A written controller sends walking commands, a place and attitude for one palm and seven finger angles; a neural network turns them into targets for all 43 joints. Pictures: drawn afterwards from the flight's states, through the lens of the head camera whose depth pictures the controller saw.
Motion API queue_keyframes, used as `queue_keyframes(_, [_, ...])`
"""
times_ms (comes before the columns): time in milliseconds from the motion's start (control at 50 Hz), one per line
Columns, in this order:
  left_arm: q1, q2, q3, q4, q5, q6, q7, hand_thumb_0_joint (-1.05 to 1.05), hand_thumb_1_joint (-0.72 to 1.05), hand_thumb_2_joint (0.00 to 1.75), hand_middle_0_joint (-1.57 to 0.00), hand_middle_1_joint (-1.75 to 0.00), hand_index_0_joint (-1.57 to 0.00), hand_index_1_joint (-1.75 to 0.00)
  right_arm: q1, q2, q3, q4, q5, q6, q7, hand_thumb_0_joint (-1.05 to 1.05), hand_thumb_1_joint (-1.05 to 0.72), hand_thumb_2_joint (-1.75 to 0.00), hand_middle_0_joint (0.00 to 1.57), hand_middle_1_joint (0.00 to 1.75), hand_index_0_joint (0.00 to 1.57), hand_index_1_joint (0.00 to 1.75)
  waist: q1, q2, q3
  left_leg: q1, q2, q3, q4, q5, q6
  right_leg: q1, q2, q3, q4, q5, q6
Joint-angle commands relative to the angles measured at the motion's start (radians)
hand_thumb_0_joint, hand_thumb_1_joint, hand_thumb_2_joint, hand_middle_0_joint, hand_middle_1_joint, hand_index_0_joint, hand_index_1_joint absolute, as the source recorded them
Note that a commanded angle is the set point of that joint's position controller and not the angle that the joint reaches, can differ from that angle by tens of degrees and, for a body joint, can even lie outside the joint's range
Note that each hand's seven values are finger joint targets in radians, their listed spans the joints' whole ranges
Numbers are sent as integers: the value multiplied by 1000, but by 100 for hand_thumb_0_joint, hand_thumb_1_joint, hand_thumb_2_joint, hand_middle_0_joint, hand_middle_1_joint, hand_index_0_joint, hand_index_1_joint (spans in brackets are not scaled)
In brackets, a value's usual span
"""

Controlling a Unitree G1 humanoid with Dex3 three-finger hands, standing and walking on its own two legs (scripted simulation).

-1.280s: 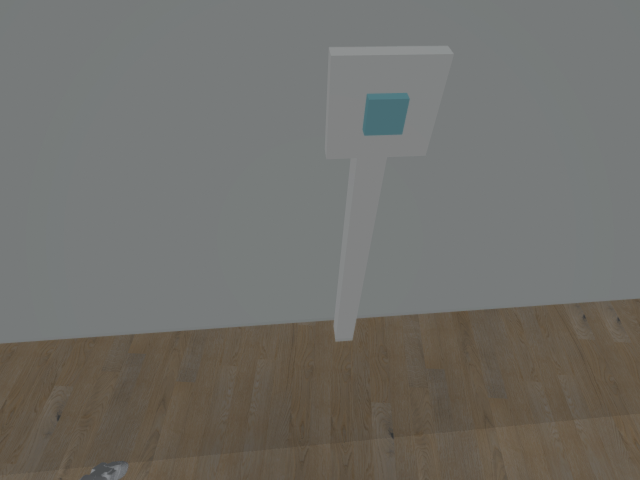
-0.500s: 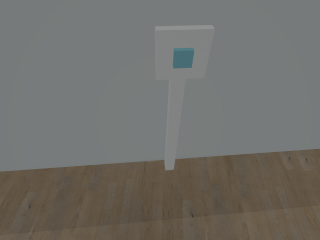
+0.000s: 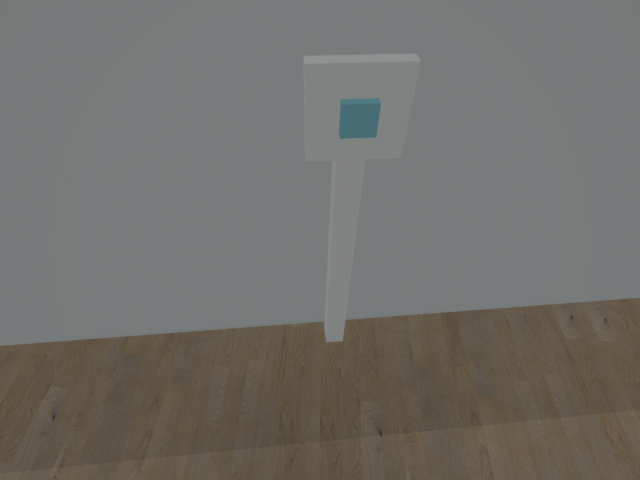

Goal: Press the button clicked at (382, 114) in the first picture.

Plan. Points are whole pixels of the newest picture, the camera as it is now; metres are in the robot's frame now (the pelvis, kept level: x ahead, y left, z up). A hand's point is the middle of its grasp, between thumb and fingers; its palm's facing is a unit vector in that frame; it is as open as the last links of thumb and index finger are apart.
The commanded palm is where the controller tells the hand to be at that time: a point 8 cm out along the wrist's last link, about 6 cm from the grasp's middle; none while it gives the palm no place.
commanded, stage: look at it before walking up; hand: left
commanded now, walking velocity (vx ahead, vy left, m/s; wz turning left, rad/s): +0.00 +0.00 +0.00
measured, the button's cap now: (358, 117) +0.67 -0.03 +0.12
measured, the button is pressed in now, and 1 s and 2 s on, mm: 0 0 0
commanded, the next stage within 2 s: walk to a spot facing it in 0.16 s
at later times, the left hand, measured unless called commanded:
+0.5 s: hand out of the picture +0.05 +0.22 -0.17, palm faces -0.06 -0.96 -0.29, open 7.4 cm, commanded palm none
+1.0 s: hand out of the picture +0.06 +0.14 -0.16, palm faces -0.24 -0.93 -0.27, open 7.3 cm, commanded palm none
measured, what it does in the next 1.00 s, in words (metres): lifts its left foot, turning right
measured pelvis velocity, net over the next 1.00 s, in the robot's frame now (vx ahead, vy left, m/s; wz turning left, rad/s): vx -0.03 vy -0.05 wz -0.35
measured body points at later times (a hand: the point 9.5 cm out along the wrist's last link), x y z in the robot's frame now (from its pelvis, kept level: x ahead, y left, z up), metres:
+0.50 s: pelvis -0.01 +0.00 -0.01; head +0.01 +0.00 +0.44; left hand +0.06 +0.27 -0.15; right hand +0.05 -0.27 -0.15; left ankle -0.02 +0.13 -0.75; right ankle -0.01 -0.11 -0.75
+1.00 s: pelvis -0.03 -0.05 +0.00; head +0.01 -0.09 +0.44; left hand +0.07 +0.19 -0.14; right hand -0.01 -0.32 -0.16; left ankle +0.00 +0.14 -0.66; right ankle -0.03 -0.09 -0.75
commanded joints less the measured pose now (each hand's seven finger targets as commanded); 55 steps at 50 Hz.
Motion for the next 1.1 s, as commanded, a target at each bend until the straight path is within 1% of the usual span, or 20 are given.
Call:
queue_keyframes(0, [-30,195,40,-58,-3,-25,14,0,90,90,-20,-30,-20,-30,-34,-184,-39,-56,3,-20,-11,0,-90,-90,20,30,20,30,6,3,-45,-1,101,-72,-43,178,37,5,-131,90,-60,207,-12])
queue_keyframes(260, [-17,193,39,-52,-3,-25,13,0,90,90,-20,-30,-20,-30,-32,-188,-40,-52,2,-21,-12,0,-90,-90,20,30,20,30,6,-4,-43,19,103,-68,-46,174,35,-12,-128,103,-69,203,-13])
queue_keyframes(320, [20,116,35,-56,-4,0,16,0,90,90,-20,-30,-20,-30,25,-98,-32,-51,0,-7,-18,0,-90,-90,20,30,20,30,1,6,-50,16,108,-22,14,197,19,-35,-124,117,-11,289,-10])
queue_keyframes(400, [48,116,53,-96,0,25,14,0,90,90,-20,-30,-20,-30,58,-104,-55,-94,0,11,-28,0,-90,-90,20,30,20,30,-2,9,-50,15,132,9,70,194,21,-102,-98,131,85,323,-16])
queue_keyframes(480, [63,93,64,-145,3,40,2,0,90,90,-20,-30,-20,-30,43,-126,-80,-152,-4,19,-30,0,-90,-90,20,30,20,30,5,88,-18,-14,204,-28,51,121,65,-211,-37,105,221,193,-4])
queue_keyframes(520, [66,65,69,-167,4,46,-3,0,90,90,-20,-30,-20,-30,38,-134,-92,-173,-5,14,-29,0,-90,-90,20,30,20,30,8,174,-6,-42,296,-74,1,169,125,-249,-3,39,392,-83,14])
queue_keyframes(540, [71,48,73,-180,6,51,-7,0,90,90,-20,-30,-20,-30,33,-131,-96,-183,-7,11,-27,0,-90,-90,20,30,20,30,10,210,2,-53,336,-83,-20,221,163,-264,-7,5,480,-231,23])
queue_keyframes(580, [95,33,81,-192,4,53,-12,0,90,90,-20,-30,-20,-30,2,-121,-101,-206,-10,9,-27,0,-90,-90,20,30,20,30,25,211,3,-82,357,-42,12,282,180,-232,-53,9,489,-284,20])
queue_keyframes(620, [172,22,86,-179,7,45,-17,0,90,90,-20,-30,-20,-30,-33,-119,-108,-221,-12,15,-23,0,-90,-90,20,30,20,30,67,164,-13,-125,312,42,136,229,122,-129,-50,-29,342,-152,19])
queue_keyframes(640, [235,39,96,-164,11,36,-16,0,90,90,-20,-30,-20,-30,-35,-107,-109,-226,-7,19,-22,0,-90,-90,20,30,20,30,97,81,-40,-178,259,96,288,139,67,-29,-57,-16,176,10,20])
queue_keyframes(660, [267,139,113,-161,24,17,-3,0,90,90,-20,-30,-20,-30,-2,-33,-98,-243,1,28,-16,0,-90,-90,20,30,20,30,97,-270,-26,-346,102,179,559,-214,-15,23,-238,295,-35,234,-16])
queue_keyframes(680, [264,190,118,-177,12,17,10,0,90,90,-20,-30,-20,-30,-9,-2,-89,-275,0,30,-18,0,-90,-90,20,30,20,30,81,-368,-17,-458,19,78,728,-406,-31,-3,-372,533,-87,476,-99])
queue_keyframes(700, [260,159,118,-182,4,19,21,0,90,90,-20,-30,-20,-30,-18,-26,-94,-272,2,39,-21,0,-90,-90,20,30,20,30,78,-265,-26,-428,44,-14,788,-360,-19,-35,-358,494,-96,391,-133])
queue_keyframes(720, [205,127,118,-195,5,16,24,0,90,90,-20,-30,-20,-30,-35,-26,-97,-260,2,39,-17,0,-90,-90,20,30,20,30,63,-241,16,-448,63,-34,815,-291,-13,-85,-314,474,-110,275,-136])
queue_keyframes(740, [151,102,110,-208,3,15,21,0,90,90,-20,-30,-20,-30,-36,-29,-100,-248,2,35,-13,0,-90,-90,20,30,20,30,40,-148,41,-449,72,-40,832,-219,-19,-105,-279,436,-95,214,-152])
queue_keyframes(780, [135,80,105,-226,-1,5,15,0,90,90,-20,-30,-20,-30,-3,-13,-99,-231,-5,35,-7,0,-90,-90,20,30,20,30,22,-72,0,-431,67,-33,818,-135,-33,-81,-225,364,-77,222,-141])
queue_keyframes(820, [150,75,108,-225,-1,1,17,0,90,90,-20,-30,-20,-30,21,-4,-99,-221,-6,38,-9,0,-90,-90,20,30,20,30,19,-72,-49,-438,58,-33,802,-99,-43,-20,-200,338,-66,246,-122])
queue_keyframes(940, [229,65,115,-205,-2,2,20,0,90,90,-20,-30,-20,-30,-22,-10,-98,-243,-4,42,-27,0,-90,-90,20,30,20,30,50,-96,-97,-514,41,-58,768,-105,-61,130,-178,383,-29,439,-66])
queue_keyframes(1000, [239,63,117,-204,1,5,22,0,90,90,-20,-30,-20,-30,-42,-15,-98,-257,-3,43,-32,0,-90,-90,20,30,20,30,54,-101,-89,-515,36,-71,751,-121,-65,130,-177,424,-27,451,-74])
queue_keyframes(1080, [236,71,118,-211,4,7,21,0,90,90,-20,-30,-20,-30,-71,-15,-96,-281,-4,42,-31,0,-90,-90,20,30,20,30,60,-90,-77,-496,27,-82,712,-143,-60,99,-176,484,-31,424,-123])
